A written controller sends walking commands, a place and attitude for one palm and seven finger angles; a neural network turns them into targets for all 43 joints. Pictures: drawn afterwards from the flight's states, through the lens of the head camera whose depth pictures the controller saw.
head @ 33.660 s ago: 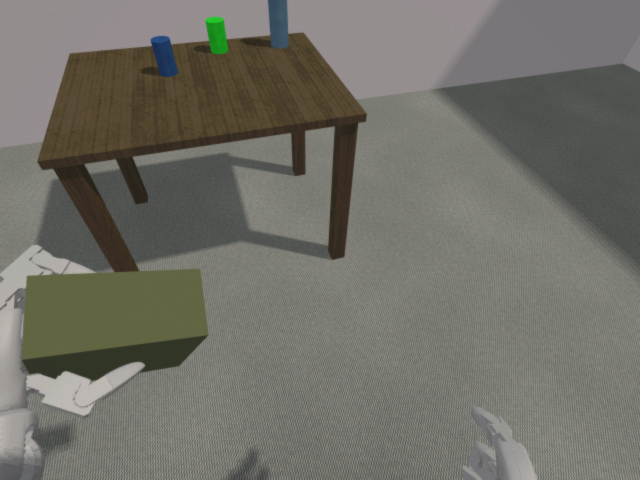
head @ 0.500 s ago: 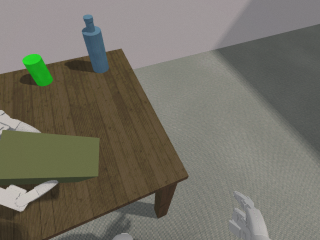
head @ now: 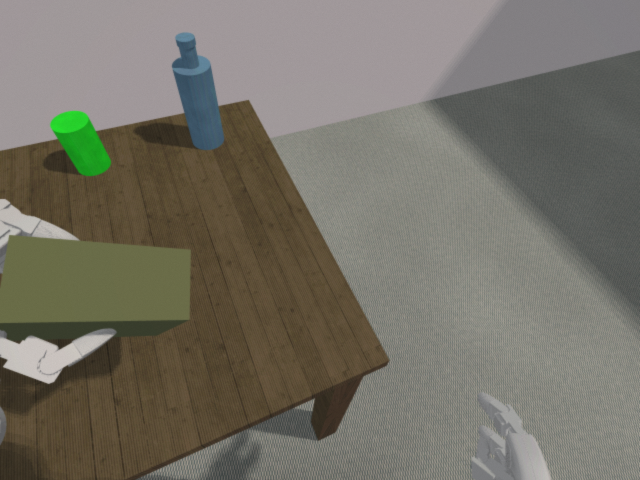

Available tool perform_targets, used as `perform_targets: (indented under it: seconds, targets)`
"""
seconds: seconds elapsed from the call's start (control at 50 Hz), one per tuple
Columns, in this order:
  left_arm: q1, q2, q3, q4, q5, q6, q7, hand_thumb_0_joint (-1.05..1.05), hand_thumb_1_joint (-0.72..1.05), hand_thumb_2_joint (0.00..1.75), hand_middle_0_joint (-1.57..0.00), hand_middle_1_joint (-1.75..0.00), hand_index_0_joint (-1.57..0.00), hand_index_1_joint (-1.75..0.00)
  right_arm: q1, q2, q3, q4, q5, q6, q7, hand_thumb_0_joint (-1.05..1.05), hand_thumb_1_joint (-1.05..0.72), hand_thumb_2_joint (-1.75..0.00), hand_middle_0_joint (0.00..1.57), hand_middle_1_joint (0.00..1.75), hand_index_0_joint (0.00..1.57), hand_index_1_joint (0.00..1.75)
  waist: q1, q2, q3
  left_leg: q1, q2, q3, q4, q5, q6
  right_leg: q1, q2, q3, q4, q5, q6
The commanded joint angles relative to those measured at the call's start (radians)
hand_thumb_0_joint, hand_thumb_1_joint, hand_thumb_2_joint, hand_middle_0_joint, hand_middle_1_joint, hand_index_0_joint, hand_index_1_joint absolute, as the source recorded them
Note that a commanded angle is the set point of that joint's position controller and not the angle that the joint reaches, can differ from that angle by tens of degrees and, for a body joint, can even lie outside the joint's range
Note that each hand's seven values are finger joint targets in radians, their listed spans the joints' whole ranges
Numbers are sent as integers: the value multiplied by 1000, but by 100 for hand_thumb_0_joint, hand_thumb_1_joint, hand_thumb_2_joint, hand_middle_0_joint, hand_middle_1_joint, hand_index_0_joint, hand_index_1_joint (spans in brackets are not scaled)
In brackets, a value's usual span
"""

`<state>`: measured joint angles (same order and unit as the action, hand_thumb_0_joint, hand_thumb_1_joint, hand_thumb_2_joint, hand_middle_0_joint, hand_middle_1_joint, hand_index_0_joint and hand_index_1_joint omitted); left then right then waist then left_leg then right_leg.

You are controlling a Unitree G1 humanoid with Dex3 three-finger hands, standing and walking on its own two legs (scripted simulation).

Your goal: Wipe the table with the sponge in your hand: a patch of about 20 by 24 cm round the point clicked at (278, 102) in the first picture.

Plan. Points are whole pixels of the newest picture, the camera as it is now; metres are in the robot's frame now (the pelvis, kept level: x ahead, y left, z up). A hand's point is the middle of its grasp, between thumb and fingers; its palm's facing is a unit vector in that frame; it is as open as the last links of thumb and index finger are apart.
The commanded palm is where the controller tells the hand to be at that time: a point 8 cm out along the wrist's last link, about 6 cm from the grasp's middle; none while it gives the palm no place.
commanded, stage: come to a stop and stand still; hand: left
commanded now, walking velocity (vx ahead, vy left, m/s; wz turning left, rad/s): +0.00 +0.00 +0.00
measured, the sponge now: (125, 296) +0.26 +0.22 +0.12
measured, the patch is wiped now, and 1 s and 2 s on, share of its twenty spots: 0.00 0.00 0.00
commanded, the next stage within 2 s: look again from close up in 0.84 s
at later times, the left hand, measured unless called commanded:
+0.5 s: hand (39, 314) +0.22 +0.27 +0.15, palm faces +0.41 -0.85 -0.32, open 10.6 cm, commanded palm +0.16 +0.30 +0.18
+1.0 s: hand (26, 337) +0.20 +0.27 +0.15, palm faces +0.41 -0.84 -0.35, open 10.6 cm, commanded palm +0.14 +0.30 +0.18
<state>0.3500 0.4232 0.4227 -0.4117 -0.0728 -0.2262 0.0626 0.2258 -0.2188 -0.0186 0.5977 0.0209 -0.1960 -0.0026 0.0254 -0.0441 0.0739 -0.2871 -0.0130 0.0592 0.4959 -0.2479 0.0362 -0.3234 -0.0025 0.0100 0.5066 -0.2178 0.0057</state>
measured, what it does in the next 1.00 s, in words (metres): stands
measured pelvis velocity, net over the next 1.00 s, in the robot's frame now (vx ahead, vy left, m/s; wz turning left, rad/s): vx -0.01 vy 0.01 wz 0.04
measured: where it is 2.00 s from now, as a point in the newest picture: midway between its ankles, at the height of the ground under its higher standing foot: outside the picture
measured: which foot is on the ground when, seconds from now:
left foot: down 0.00-1.00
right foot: down 0.00-1.00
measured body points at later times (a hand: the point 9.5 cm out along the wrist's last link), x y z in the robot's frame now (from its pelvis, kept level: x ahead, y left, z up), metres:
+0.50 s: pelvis +0.01 +0.01 +0.00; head +0.03 +0.04 +0.45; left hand +0.19 +0.31 +0.17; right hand +0.21 -0.19 -0.06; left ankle +0.01 +0.10 -0.74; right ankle +0.02 -0.12 -0.74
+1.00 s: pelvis -0.01 +0.01 +0.00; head +0.00 +0.04 +0.45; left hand +0.17 +0.31 +0.17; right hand +0.16 -0.21 -0.07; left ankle +0.01 +0.10 -0.74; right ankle +0.02 -0.12 -0.74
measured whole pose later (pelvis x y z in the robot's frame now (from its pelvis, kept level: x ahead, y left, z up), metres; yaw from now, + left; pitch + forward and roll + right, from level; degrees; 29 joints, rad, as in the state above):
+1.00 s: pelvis -0.01 +0.01 +0.00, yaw +2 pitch -1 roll -2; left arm 0.43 0.35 0.33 -0.44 -0.03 -0.18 0.11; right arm 0.25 -0.19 0.02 0.60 0.02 -0.14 -0.04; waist 0.01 -0.03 0.04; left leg -0.23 -0.03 0.02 0.47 -0.23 0.05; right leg -0.20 -0.02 -0.04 0.38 -0.17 0.02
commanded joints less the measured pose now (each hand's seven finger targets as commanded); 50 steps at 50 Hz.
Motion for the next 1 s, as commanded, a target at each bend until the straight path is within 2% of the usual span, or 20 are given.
perform_targets:
  seconds: [0.0,0.02,0.04,0.1,0.14,0.2,0.24,0.3,0.34,0.36,0.42,0.44,0.5,0.52,0.54,0.64,0.78,0.9,0.92,0.98]
  targets:
    - [18,200,108,-387,13,-98,28,0,10,130,-120,-160,-120,-160,-91,-99,-39,-172,-7,-58,-9,0,-90,-90,20,30,20,30,31,98,-244,12,211,-199,-142,264,32,192,-52,9,54,45,4]
    - [7,241,156,-403,14,-93,42,0,10,130,-120,-160,-120,-160,-112,-98,-33,-169,-3,-55,-12,0,-90,-90,20,30,20,30,25,122,-261,2,180,-160,-140,187,19,209,-51,22,50,61,-1]
    - [-10,240,157,-422,11,-99,49,0,10,130,-120,-160,-120,-160,-91,-95,-35,-173,-7,-48,-23,0,-90,-90,20,30,20,30,17,121,-255,-14,158,-174,-112,198,12,233,-70,20,13,118,-8]
    - [-4,232,161,-403,-1,-100,62,0,10,130,-120,-160,-120,-160,-81,-94,-37,-170,0,-44,-36,0,-90,-90,20,30,20,30,6,141,-291,73,106,-147,-50,312,-18,237,-80,53,-26,265,-29]
    - [17,212,149,-381,-6,-99,64,0,10,130,-120,-160,-120,-160,-76,-92,-33,-158,0,-39,-40,0,-90,-90,20,30,20,30,-1,194,-295,108,104,-141,-36,381,-26,222,-81,47,-31,298,-34]
    - [46,154,98,-327,-6,-90,60,0,10,130,-120,-160,-120,-160,-66,-99,-33,-149,-1,-30,-33,0,-90,-90,20,30,20,30,-4,169,-283,132,111,-137,-37,460,-41,220,-77,29,-37,337,-32]
    - [69,92,43,-269,-5,-72,55,0,10,130,-120,-160,-120,-160,-63,-102,-30,-141,0,-22,-30,0,-90,-90,20,30,20,30,-9,125,-254,129,122,-134,-53,461,-43,206,-72,11,-52,318,-24]
    - [41,77,7,-234,5,-52,54,0,10,130,-120,-160,-120,-160,-70,-111,-32,-144,1,-5,-28,0,-90,-90,20,30,20,30,-10,66,-216,101,127,-137,-75,417,-47,205,-73,12,-66,313,-19]
    - [27,63,-10,-213,8,-38,56,0,10,130,-120,-160,-120,-160,-79,-106,-26,-150,2,8,-34,0,-90,-90,20,30,20,30,-10,56,-192,84,127,-133,-95,352,-38,202,-74,6,-83,276,-13]
    - [4,79,-4,-229,11,-36,58,0,10,130,-120,-160,-120,-160,-81,-110,-27,-155,3,12,-37,0,-90,-90,20,30,20,30,-10,52,-191,76,123,-137,-98,333,-38,209,-76,9,-87,276,-16]
    - [-69,129,28,-305,16,-34,69,0,10,130,-120,-160,-120,-160,-110,-104,-21,-167,5,18,-46,0,-90,-90,20,30,20,30,-9,97,-200,72,114,-137,-121,251,-33,222,-72,18,-89,231,-15]
    - [-69,116,19,-313,14,-37,70,0,10,130,-120,-160,-120,-160,-106,-98,-18,-173,1,20,-51,0,-90,-90,20,30,20,30,-7,113,-198,62,114,-143,-125,241,-29,235,-77,8,-96,227,-18]
    - [-69,130,31,-351,14,-39,75,0,10,130,-120,-160,-120,-160,-105,-97,-17,-183,0,16,-54,0,-90,-90,20,30,20,30,-3,135,-203,50,104,-147,-125,217,-26,262,-78,15,-106,232,-23]
    - [-69,151,47,-379,16,-41,78,0,10,130,-120,-160,-120,-160,-112,-95,-17,-183,3,13,-53,0,-90,-90,20,30,20,30,-4,164,-213,57,104,-141,-129,203,-27,261,-72,13,-100,216,-21]
    - [-55,137,39,-371,14,-44,79,0,10,130,-120,-160,-120,-160,-108,-92,-14,-184,-2,13,-55,0,-90,-90,20,30,20,30,-4,179,-212,46,107,-145,-133,192,-28,269,-76,3,-104,206,-21]
    - [30,90,16,-293,13,-40,73,0,10,130,-120,-160,-120,-160,-88,-97,-15,-174,-1,10,-51,0,-90,-90,20,30,20,30,-7,133,-191,26,109,-143,-152,131,-31,257,-67,-2,-120,167,-19]
    - [-4,80,2,-220,24,-32,65,0,10,130,-120,-160,-120,-160,-77,-107,-20,-169,1,16,-53,0,-90,-90,20,30,20,30,-12,69,-135,-24,112,-151,-187,-10,-15,229,-65,11,-151,78,-12]
    - [-54,110,16,-291,33,-41,70,0,10,130,-120,-160,-120,-160,-90,-104,-17,-172,-4,0,-56,0,-90,-90,20,30,20,30,-9,90,-156,-24,99,-151,-179,-20,-6,260,-67,18,-151,83,-14]
    - [-55,126,29,-313,34,-43,72,0,10,130,-120,-160,-120,-160,-98,-102,-18,-169,-2,-3,-56,0,-90,-90,20,30,20,30,-12,114,-162,-23,98,-147,-180,-33,-4,265,-61,18,-146,79,-12]
    - [-31,113,28,-311,34,-46,73,0,10,130,-120,-160,-120,-160,-86,-103,-20,-167,-6,-8,-54,0,-90,-90,20,30,20,30,-9,109,-160,-21,94,-150,-171,-9,-8,265,-66,24,-151,96,-18]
